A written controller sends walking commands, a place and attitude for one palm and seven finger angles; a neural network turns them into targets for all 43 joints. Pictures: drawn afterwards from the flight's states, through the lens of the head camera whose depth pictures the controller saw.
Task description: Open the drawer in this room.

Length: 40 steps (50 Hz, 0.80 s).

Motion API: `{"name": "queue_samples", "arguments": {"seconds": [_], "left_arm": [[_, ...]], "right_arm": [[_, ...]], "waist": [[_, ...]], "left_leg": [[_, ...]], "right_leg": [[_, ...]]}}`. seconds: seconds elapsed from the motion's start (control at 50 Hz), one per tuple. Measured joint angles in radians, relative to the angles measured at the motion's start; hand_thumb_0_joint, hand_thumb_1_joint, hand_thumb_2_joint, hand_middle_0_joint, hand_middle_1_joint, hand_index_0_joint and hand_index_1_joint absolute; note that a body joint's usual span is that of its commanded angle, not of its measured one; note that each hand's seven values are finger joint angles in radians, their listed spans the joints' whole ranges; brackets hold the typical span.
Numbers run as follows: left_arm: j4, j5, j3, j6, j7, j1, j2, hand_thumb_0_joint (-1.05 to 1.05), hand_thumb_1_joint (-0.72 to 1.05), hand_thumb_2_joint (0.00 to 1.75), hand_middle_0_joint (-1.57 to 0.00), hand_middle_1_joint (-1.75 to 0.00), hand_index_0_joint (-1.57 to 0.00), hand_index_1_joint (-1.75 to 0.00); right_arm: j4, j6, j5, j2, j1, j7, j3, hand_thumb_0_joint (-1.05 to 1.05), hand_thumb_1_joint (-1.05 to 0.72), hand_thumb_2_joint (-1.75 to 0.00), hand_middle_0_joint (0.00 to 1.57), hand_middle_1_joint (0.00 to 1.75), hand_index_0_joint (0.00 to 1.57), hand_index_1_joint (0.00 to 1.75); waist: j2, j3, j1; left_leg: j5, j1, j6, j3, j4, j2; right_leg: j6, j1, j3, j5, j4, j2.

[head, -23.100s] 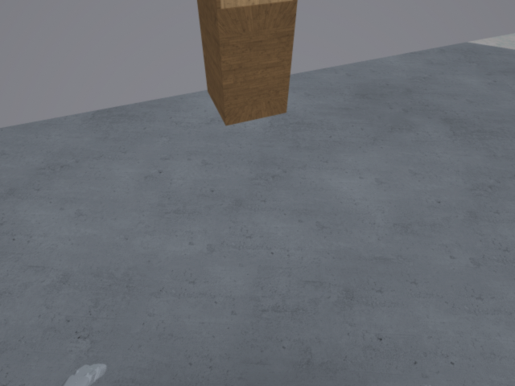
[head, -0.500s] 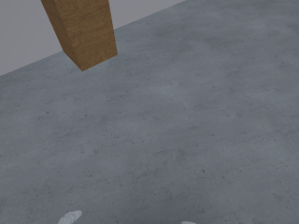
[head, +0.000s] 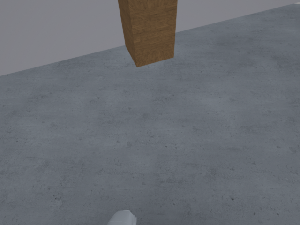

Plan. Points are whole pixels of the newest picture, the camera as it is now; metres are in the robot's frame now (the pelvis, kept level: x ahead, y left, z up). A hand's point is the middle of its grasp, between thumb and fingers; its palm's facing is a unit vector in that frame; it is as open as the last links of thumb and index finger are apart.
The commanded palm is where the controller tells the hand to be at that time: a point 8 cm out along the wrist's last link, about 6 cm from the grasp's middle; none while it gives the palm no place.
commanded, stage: turn or walk to find it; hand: left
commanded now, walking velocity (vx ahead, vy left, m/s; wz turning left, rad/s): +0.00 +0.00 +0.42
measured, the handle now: out of the picture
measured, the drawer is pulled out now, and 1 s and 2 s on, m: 0.00 0.00 0.00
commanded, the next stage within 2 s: stand and wait in 0.32 s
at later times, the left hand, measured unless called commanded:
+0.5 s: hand (73, 221) +0.14 +0.26 -0.16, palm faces +0.18 -0.96 -0.23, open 7.3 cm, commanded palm none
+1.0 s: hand out of the picture +0.07 +0.15 -0.15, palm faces +0.25 -0.95 -0.21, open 7.3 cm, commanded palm none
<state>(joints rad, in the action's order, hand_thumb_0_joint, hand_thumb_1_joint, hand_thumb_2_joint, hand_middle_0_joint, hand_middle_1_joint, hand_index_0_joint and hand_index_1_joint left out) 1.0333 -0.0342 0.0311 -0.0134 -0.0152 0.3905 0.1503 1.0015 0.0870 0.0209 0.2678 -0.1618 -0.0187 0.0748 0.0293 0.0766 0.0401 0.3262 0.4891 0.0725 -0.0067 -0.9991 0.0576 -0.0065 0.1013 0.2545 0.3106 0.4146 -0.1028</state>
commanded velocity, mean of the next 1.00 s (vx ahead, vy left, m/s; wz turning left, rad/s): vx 0.24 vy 0.00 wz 0.07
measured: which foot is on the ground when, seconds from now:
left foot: up 0.00-0.12, down 0.14-0.66, up 0.68-1.00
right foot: down 0.00-0.14, up 0.16-0.64, down 0.66-1.00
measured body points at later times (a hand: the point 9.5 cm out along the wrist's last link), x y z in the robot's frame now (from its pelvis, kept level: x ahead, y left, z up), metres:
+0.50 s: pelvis +0.06 +0.04 +0.00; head +0.08 +0.06 +0.45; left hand +0.13 +0.31 -0.14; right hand +0.16 -0.18 -0.14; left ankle +0.03 +0.13 -0.74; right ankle +0.07 -0.11 -0.68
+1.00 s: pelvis +0.20 +0.01 +0.00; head +0.23 -0.01 +0.45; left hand +0.06 +0.20 -0.14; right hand +0.28 -0.22 -0.17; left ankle +0.27 +0.19 -0.67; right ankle +0.12 -0.09 -0.74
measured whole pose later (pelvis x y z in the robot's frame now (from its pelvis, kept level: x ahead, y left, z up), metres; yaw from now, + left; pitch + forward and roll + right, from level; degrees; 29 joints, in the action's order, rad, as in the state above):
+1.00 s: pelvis +0.20 +0.01 +0.00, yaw +8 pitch +0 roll +1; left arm 1.15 -0.02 0.03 -0.07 -0.01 0.48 0.11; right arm 1.07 0.01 0.03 0.21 -0.21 -0.02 0.07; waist 0.04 0.06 0.04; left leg 0.16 0.61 0.04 -0.05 -0.95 0.12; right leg -0.03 -0.04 0.12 0.31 0.27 -0.01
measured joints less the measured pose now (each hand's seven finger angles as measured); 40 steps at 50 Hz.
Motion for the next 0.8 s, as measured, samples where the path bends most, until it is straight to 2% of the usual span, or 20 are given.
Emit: {"name": "queue_samples", "arguments": {"seconds": [0.08,0.12,0.14,0.18,0.22,0.26,0.32,0.4,0.48,0.54,0.62,0.66,0.72,0.76,0.8], "left_arm": [[0.014,-0.004,0.005,0.014,0.002,0.015,0.011,0.0,0.91,0.9,-0.2,-0.3,-0.2,-0.3],[0.019,0.0,0.009,0.019,0.003,0.02,0.023,0.0,0.91,0.9,-0.2,-0.3,-0.2,-0.3],[0.022,0.005,0.012,0.023,0.004,0.02,0.03,0.0,0.91,0.9,-0.2,-0.3,-0.2,-0.3],[0.026,0.013,0.014,0.042,0.001,-0.013,0.048,0.01,0.91,0.9,-0.2,-0.3,-0.2,-0.3],[0.022,0.015,0.016,0.058,-0.005,-0.047,0.057,0.01,0.91,0.9,-0.2,-0.3,-0.2,-0.3],[0.013,0.016,0.021,0.062,-0.002,-0.089,0.061,0.01,0.91,0.9,-0.2,-0.3,-0.2,-0.3],[-0.021,0.016,0.028,0.054,0.003,-0.159,0.071,0.01,0.91,0.9,-0.2,-0.3,-0.2,-0.3],[-0.07,0.014,0.035,0.045,0.002,-0.239,0.084,0.0,0.91,0.9,-0.2,-0.3,-0.2,-0.3],[-0.085,0.009,0.031,0.041,0.006,-0.275,0.084,0.0,0.91,0.9,-0.19,-0.3,-0.2,-0.3],[-0.08,0.004,0.023,0.04,0.019,-0.276,0.074,0.0,0.92,0.9,-0.19,-0.3,-0.19,-0.3],[-0.07,0.004,0.013,0.029,0.039,-0.261,0.051,0.0,0.91,0.9,-0.19,-0.3,-0.2,-0.3],[-0.066,0.004,0.009,0.01,0.044,-0.247,0.04,0.0,0.91,0.9,-0.2,-0.3,-0.2,-0.3],[-0.049,0.005,0.001,-0.02,0.037,-0.213,0.007,0.0,0.91,0.9,-0.2,-0.3,-0.2,-0.3],[-0.035,0.01,0.001,-0.03,0.03,-0.163,-0.007,0.0,0.91,0.9,-0.2,-0.3,-0.2,-0.3],[-0.01,0.014,0.013,-0.033,0.015,-0.113,-0.006,0.0,0.93,0.9,-0.2,-0.3,-0.2,-0.3]], "right_arm": [[-0.015,-0.014,-0.008,-0.033,0.052,0.0,-0.024,0.01,-0.91,-0.9,0.2,0.3,0.19,0.3],[-0.03,-0.033,-0.009,-0.049,0.072,-0.001,-0.036,0.01,-0.91,-0.9,0.2,0.3,0.19,0.3],[-0.038,-0.047,-0.007,-0.056,0.081,-0.001,-0.039,0.01,-0.91,-0.9,0.2,0.3,0.19,0.3],[-0.049,-0.069,-0.012,-0.076,0.102,0.003,-0.044,0.01,-0.91,-0.9,0.2,0.3,0.2,0.3],[-0.053,-0.076,-0.015,-0.089,0.109,0.009,-0.049,0.01,-0.91,-0.9,0.2,0.3,0.2,0.3],[-0.055,-0.079,-0.013,-0.095,0.104,0.02,-0.05,0.01,-0.9,-0.9,0.2,0.3,0.2,0.3],[-0.048,-0.085,-0.01,-0.1,0.084,0.027,-0.049,0.01,-0.9,-0.9,0.2,0.3,0.2,0.3],[-0.034,-0.089,-0.011,-0.103,0.039,0.032,-0.04,0.0,-0.91,-0.9,0.2,0.3,0.2,0.3],[-0.014,-0.095,-0.002,-0.095,-0.017,0.032,-0.033,0.0,-0.91,-0.9,0.2,0.3,0.2,0.3],[0.004,-0.104,0.005,-0.09,-0.069,0.032,-0.027,0.0,-0.91,-0.9,0.2,0.3,0.2,0.3],[0.039,-0.102,0.01,-0.079,-0.134,0.031,-0.023,0.0,-0.91,-0.9,0.2,0.3,0.2,0.3],[0.06,-0.1,0.007,-0.075,-0.169,0.031,-0.022,0.01,-0.91,-0.9,0.2,0.3,0.2,0.3],[0.099,-0.077,0.003,-0.065,-0.197,0.025,-0.021,0.01,-0.91,-0.9,0.2,0.3,0.2,0.3],[0.114,-0.065,0.006,-0.065,-0.198,0.014,-0.018,0.01,-0.91,-0.9,0.2,0.3,0.2,0.3],[0.113,-0.065,0.008,-0.066,-0.185,0.007,-0.013,0.01,-0.91,-0.9,0.2,0.3,0.2,0.3]], "waist": [[-0.021,0.028,0.025],[-0.035,0.034,0.03],[-0.044,0.036,0.03],[-0.069,0.054,0.033],[-0.068,0.052,0.033],[-0.055,0.04,0.019],[-0.045,0.028,0.0],[-0.052,0.007,-0.016],[-0.053,-0.026,-0.034],[-0.042,-0.05,-0.052],[-0.016,-0.065,-0.071],[-0.004,-0.067,-0.072],[0.034,-0.056,-0.066],[0.026,-0.056,-0.05],[0.015,-0.051,-0.04]], "left_leg": [[0.027,-0.079,-0.023,-0.059,0.226,-0.009],[-0.046,-0.141,-0.038,-0.087,0.366,-0.023],[-0.08,-0.166,-0.071,-0.094,0.413,-0.032],[-0.034,-0.161,-0.115,-0.095,0.379,-0.052],[-0.013,-0.182,-0.128,-0.09,0.39,-0.053],[-0.027,-0.207,-0.126,-0.073,0.431,-0.054],[-0.06,-0.243,-0.132,-0.046,0.493,-0.063],[-0.083,-0.276,-0.131,-0.021,0.546,-0.08],[-0.084,-0.305,-0.125,-0.014,0.576,-0.089],[-0.077,-0.328,-0.116,-0.014,0.592,-0.089],[-0.042,-0.346,-0.093,-0.023,0.578,-0.079],[0.007,-0.331,-0.074,-0.023,0.508,-0.07],[0.133,-0.231,-0.081,-0.004,0.216,-0.047],[0.102,-0.148,-0.082,-0.019,0.042,-0.039],[0.027,-0.074,-0.074,-0.028,-0.045,-0.017]], "right_leg": [[0.027,0.011,0.031,0.048,0.061,-0.023],[0.047,0.026,0.046,0.088,0.124,-0.041],[0.055,0.051,0.043,0.114,0.191,-0.057],[0.065,0.138,-0.049,0.229,0.403,-0.058],[0.071,0.215,-0.115,0.27,0.566,-0.032],[0.079,0.276,-0.147,0.236,0.654,-0.017],[0.088,0.339,-0.184,0.162,0.69,-0.012],[0.097,0.384,-0.218,0.081,0.676,-0.011],[0.095,0.373,-0.221,0.055,0.608,-0.003],[0.082,0.329,-0.203,0.069,0.494,0.004],[0.06,0.237,-0.174,0.067,0.272,0.022],[0.042,0.168,-0.16,0.003,0.136,0.037],[-0.019,0.134,-0.13,0.003,0.15,0.065],[-0.034,0.09,-0.132,0.009,0.109,0.068],[-0.036,0.042,-0.137,-0.008,0.046,0.072]]}}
